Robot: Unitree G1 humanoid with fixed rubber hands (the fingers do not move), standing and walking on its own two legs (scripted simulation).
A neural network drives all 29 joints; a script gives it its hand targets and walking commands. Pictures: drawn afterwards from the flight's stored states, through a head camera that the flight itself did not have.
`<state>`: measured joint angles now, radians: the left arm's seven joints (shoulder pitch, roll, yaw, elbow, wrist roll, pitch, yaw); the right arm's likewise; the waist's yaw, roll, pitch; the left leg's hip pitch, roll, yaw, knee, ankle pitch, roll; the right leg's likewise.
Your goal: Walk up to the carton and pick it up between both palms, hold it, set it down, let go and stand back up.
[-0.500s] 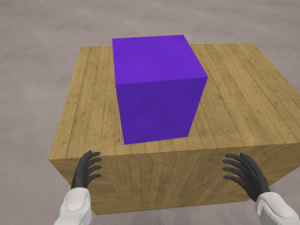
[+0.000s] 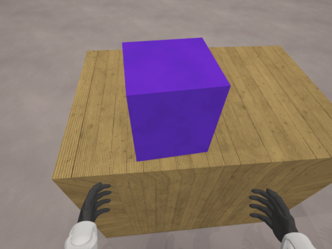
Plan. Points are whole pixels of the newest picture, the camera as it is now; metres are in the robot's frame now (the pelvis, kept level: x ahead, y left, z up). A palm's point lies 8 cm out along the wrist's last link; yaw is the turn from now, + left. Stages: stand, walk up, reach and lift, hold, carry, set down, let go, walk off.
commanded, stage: set down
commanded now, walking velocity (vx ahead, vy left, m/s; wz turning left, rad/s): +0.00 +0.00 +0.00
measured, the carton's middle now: (168, 101) +0.46 +0.03 +0.09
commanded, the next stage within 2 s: let go in 0.36 s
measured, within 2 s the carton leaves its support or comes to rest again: neither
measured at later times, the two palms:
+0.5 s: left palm (85, 236) +0.16 +0.21 -0.07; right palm (273, 234) +0.17 -0.23 -0.05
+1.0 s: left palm (78, 245) +0.14 +0.24 -0.10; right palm (273, 237) +0.17 -0.24 -0.08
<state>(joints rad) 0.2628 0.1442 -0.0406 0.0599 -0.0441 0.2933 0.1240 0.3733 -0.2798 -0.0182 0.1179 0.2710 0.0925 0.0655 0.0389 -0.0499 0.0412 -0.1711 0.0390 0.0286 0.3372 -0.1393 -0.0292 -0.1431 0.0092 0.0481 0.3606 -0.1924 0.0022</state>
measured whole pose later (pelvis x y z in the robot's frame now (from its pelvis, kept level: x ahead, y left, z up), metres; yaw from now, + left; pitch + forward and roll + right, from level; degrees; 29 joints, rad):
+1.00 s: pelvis +0.02 +0.00 +0.00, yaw +0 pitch +0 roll +0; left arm 0.26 0.26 -0.04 0.53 -0.04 0.07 0.02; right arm 0.22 -0.21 -0.02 0.66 0.06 -0.07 0.02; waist 0.04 -0.05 0.04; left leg -0.17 0.04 0.03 0.36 -0.18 -0.03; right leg -0.15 0.01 0.05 0.40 -0.24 0.00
